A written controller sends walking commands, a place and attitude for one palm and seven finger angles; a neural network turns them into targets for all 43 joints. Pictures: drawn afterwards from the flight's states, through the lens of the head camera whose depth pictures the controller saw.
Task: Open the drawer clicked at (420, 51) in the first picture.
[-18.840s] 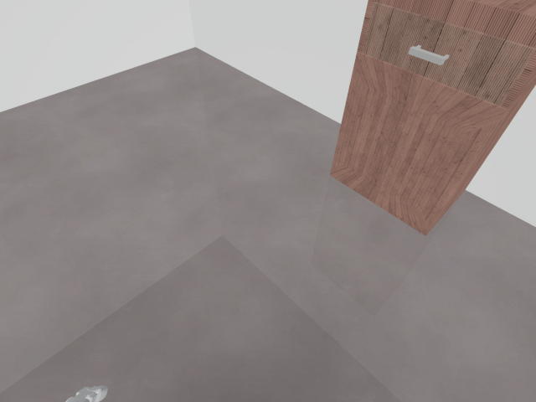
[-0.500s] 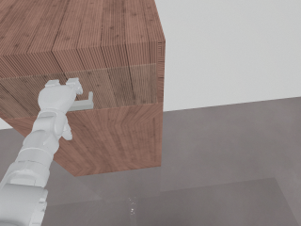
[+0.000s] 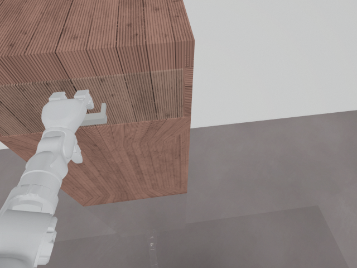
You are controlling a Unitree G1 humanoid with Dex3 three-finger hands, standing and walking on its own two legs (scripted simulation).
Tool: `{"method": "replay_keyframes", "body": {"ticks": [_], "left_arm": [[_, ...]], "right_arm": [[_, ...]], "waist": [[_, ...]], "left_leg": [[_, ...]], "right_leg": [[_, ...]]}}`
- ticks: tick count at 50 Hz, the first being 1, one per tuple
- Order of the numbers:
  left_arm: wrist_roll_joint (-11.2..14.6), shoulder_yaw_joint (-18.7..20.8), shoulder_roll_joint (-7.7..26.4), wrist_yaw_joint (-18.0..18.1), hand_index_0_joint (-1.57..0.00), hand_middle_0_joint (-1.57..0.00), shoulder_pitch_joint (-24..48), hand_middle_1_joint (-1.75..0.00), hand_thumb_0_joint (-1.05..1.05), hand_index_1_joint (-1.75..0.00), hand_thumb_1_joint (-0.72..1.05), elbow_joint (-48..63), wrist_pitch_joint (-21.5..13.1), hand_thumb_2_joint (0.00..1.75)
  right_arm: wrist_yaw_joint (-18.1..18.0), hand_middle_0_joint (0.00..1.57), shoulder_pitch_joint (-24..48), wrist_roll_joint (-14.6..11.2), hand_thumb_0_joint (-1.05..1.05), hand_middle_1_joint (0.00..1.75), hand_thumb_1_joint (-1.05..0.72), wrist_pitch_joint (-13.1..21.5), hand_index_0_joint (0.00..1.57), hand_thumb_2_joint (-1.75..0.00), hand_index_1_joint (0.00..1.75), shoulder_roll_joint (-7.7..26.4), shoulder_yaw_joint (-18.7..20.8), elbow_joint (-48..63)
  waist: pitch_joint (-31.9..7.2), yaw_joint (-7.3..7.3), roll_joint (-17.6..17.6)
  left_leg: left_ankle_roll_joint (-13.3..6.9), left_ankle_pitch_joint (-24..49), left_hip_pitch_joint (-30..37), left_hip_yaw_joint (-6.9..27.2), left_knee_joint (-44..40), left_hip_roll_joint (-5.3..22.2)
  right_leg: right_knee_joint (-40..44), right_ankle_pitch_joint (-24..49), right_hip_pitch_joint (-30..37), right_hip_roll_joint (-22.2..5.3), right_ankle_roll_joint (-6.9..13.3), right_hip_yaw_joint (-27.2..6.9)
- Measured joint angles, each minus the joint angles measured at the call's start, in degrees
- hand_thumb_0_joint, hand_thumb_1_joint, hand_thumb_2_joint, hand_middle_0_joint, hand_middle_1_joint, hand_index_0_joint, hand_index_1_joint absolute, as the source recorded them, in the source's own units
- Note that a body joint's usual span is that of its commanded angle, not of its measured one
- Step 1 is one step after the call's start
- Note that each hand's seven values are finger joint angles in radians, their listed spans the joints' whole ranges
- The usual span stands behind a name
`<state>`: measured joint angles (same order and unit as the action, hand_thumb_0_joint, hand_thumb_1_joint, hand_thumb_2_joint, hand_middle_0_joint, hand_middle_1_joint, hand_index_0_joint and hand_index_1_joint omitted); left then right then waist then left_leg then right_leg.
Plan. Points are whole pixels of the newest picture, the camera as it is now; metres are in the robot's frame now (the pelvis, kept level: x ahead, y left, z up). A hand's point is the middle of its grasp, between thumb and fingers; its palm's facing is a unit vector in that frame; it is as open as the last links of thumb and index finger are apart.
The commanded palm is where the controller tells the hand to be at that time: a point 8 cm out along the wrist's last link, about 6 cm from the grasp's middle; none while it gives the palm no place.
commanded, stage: lower the fingers behind the handle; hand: left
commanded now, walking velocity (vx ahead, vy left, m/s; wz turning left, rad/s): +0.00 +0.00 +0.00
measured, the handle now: (83, 114) +0.48 +0.26 +0.04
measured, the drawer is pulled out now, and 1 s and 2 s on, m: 0.00 0.00 0.00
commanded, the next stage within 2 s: lift the fingers back up to retry in 0.58 s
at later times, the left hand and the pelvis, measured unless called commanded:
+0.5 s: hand (76, 128) +0.43 +0.27 +0.04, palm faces -0.01 +0.02 -1.00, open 13.8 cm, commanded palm +0.40 +0.27 +0.07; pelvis -0.01 +0.00 -0.01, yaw +0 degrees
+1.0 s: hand (73, 125) +0.43 +0.27 +0.05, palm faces -0.01 -0.01 -1.00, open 13.8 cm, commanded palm +0.40 +0.27 +0.12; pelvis +0.00 +0.01 +0.00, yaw +0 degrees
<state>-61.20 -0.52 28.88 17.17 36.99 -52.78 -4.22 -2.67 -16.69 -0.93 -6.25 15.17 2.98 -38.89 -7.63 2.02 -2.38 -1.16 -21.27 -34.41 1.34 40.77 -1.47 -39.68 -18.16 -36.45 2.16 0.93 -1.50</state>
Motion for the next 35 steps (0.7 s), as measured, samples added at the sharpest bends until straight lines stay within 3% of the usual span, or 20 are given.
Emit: {"method": "replay_keyframes", "body": {"ticks": [35], "left_arm": [[0.3,-0.9,0.5,0.6,-0.32,-0.25,1.2,-1.29,0.00,-1.21,-0.48,-1.0,0.9,0.30]], "right_arm": [[0.1,0.20,-1.6,-0.3,0.00,0.30,-0.90,-0.1,0.20,-0.90,0.30,0.1,-0.3,0.4]], "waist": [[-0.5,0.39,-0.2]], "left_leg": [[-0.1,-0.4,-3.0,-0.4,2.5,0.1]], "right_leg": [[-2.1,0.0,-3.0,0.2,-0.2,-0.2]]}}
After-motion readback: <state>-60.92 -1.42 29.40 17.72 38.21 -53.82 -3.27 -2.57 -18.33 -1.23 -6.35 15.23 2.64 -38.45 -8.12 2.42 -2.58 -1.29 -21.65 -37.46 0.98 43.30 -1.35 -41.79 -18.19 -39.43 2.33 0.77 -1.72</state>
